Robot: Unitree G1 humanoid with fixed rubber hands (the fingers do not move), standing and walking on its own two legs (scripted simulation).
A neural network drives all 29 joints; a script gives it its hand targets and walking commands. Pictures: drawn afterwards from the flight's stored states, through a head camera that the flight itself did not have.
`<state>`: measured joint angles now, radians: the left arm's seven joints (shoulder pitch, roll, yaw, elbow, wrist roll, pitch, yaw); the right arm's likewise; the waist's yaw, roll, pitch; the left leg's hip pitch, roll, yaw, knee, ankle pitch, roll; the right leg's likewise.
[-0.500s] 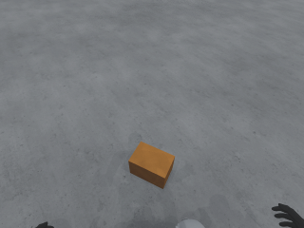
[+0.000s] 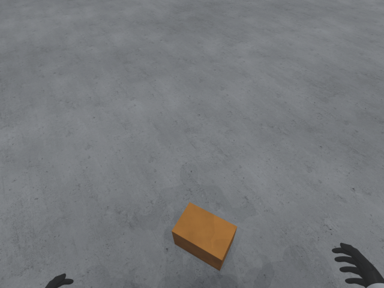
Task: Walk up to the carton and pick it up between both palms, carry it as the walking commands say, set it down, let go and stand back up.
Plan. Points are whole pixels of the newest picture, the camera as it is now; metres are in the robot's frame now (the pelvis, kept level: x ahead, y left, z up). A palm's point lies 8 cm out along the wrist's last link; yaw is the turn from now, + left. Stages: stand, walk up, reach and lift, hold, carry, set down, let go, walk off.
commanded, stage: walk up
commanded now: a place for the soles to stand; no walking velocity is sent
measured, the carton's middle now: (204, 235) +0.47 +0.00 -0.67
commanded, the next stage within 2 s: none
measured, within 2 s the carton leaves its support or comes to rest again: neither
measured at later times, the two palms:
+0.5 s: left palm out of the picture +0.14 +0.34 -0.07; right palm out of the picture +0.14 -0.31 -0.07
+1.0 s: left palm (2, 245) +0.23 +0.46 -0.05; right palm out of the picture +0.12 -0.20 -0.08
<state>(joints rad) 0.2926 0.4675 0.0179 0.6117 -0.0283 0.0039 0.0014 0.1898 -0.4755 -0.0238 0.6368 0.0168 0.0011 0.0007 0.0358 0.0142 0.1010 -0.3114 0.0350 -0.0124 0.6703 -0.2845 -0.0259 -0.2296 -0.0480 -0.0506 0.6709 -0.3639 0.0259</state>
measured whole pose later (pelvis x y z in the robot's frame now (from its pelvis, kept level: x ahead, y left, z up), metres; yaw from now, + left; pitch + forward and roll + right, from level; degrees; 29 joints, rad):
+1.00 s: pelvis +0.06 +0.14 +0.00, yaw -15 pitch -3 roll -1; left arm 0.34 0.49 0.07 0.66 0.00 -0.01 0.10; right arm 0.18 -0.43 -0.08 0.58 -0.04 0.08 0.05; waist -0.02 0.05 0.15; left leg -0.31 0.07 0.12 0.68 -0.33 0.03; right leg -0.42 -0.01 -0.04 0.94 -0.51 -0.04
